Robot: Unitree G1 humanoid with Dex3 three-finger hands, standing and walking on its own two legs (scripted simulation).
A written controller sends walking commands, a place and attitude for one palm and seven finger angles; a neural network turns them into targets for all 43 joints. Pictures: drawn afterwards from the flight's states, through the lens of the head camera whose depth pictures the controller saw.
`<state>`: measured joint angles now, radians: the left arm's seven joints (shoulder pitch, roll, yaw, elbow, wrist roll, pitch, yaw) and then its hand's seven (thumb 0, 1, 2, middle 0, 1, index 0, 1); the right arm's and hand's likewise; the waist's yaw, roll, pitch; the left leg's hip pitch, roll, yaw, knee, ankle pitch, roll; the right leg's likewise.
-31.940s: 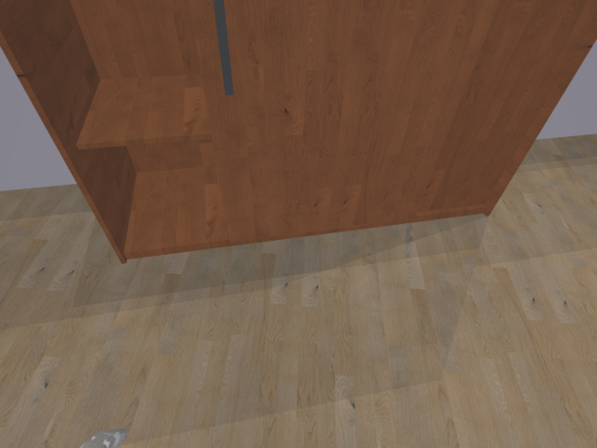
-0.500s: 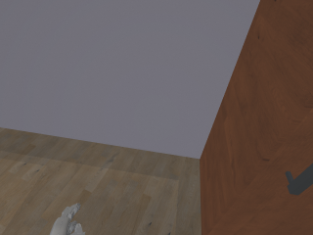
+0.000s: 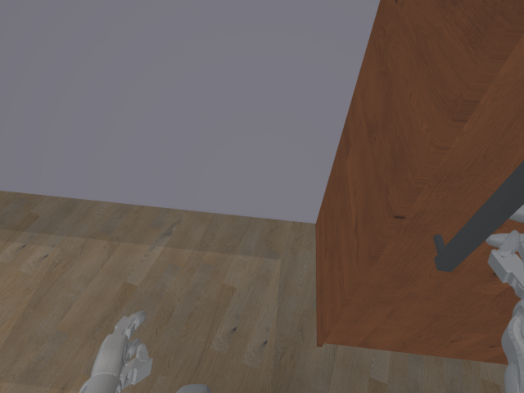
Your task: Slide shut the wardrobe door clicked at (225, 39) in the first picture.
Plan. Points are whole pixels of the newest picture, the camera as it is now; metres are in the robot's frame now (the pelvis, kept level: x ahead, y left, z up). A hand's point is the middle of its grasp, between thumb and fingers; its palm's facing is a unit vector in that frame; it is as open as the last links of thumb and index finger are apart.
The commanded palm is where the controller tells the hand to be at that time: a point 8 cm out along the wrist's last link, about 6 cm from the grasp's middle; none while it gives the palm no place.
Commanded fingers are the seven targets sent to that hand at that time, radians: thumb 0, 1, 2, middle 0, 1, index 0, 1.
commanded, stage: stop walking and hold the door there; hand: right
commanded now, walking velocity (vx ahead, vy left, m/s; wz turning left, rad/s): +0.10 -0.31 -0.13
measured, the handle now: (492, 196) +0.36 -0.30 +0.15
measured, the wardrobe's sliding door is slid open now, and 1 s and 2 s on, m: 0.00 0.00 0.00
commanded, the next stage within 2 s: loosen the grip on the handle in 0.86 s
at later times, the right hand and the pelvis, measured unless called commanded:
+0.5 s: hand (503, 269) +0.27 -0.29 +0.11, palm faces +0.32 +0.93 -0.18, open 5.8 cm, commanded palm +0.24 -0.30 +0.12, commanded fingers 0.00 -0.90 -0.90 0.45 1.40 0.45 1.40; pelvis -0.02 -0.09 +0.01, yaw -2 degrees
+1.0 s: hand (513, 261) +0.28 -0.31 +0.12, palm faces +0.31 +0.92 -0.25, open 5.5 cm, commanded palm +0.22 -0.34 +0.12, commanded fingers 0.00 -0.54 -0.73 0.45 1.40 0.45 1.40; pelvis -0.01 -0.10 +0.01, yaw -1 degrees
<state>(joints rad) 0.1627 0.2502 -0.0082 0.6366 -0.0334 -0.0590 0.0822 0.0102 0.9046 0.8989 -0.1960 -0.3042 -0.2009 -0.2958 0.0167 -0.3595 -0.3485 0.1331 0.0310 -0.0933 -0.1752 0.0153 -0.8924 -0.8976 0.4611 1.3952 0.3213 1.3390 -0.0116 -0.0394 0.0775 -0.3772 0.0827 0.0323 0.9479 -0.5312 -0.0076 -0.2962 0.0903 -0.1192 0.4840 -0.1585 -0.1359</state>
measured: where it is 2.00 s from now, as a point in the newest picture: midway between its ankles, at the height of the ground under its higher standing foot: outside the picture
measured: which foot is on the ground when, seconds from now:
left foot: up 0.00-0.08, down 0.10-0.22, up 0.24-0.52, down 0.54-1.00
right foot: down 0.00-0.06, up 0.08-0.20, down 0.22-1.00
